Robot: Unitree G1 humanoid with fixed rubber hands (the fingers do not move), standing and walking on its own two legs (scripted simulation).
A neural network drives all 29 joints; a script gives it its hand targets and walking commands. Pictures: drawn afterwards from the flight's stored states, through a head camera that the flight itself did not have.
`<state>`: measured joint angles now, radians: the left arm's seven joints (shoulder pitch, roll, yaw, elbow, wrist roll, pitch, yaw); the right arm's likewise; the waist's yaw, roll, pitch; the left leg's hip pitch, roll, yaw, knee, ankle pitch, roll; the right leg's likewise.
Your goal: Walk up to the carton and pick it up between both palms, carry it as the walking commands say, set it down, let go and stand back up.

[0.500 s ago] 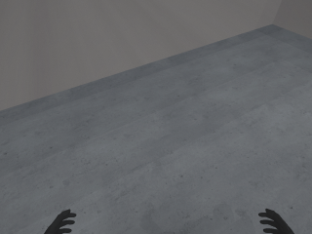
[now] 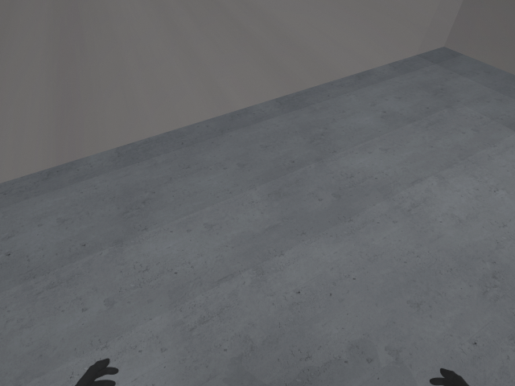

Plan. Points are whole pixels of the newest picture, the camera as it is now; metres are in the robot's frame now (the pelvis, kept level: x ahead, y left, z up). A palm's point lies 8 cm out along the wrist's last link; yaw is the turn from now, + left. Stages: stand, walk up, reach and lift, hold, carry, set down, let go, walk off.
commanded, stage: stand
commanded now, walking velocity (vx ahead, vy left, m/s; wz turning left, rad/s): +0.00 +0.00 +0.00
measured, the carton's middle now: out of the picture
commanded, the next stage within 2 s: walk up in 0.80 s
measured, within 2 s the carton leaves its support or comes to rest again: neither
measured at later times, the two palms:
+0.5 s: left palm out of the picture +0.10 +0.31 -0.10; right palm out of the picture +0.11 -0.30 -0.09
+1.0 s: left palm out of the picture +0.10 +0.31 -0.10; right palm out of the picture +0.11 -0.30 -0.09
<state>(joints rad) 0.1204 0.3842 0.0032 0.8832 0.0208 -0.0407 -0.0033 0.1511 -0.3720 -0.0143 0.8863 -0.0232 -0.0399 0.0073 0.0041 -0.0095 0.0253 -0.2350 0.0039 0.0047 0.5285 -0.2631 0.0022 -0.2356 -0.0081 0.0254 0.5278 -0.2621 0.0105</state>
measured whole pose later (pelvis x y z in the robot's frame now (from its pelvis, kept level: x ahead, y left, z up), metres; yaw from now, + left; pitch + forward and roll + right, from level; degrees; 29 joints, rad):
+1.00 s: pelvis +0.01 +0.00 +0.01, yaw +0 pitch -2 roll +0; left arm 0.09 0.38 0.01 1.07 0.01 -0.02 0.00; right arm 0.09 -0.38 -0.01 1.05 -0.02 -0.03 0.00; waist 0.00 -0.01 0.03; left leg -0.13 -0.01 0.00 0.34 -0.18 0.01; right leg -0.13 -0.02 0.02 0.34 -0.18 0.02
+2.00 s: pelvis -0.02 -0.02 +0.00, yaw -33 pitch +2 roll +1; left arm 0.13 0.24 0.05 0.81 0.03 0.03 -0.01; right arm 0.29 -0.29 -0.07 0.85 -0.02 0.05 -0.02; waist -0.03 0.04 0.06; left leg -0.41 0.08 0.06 0.93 -0.48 -0.06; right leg -0.28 0.00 -0.02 0.54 -0.29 -0.03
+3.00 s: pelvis -0.02 +0.00 +0.01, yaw -63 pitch +0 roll +3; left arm 0.23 0.27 0.05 0.83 0.03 0.04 0.00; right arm 0.13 -0.28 -0.05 0.82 -0.02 0.07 -0.01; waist 0.03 0.01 0.06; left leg -0.46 0.06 0.02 0.98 -0.40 -0.07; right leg -0.23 0.02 0.09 0.46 -0.22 -0.03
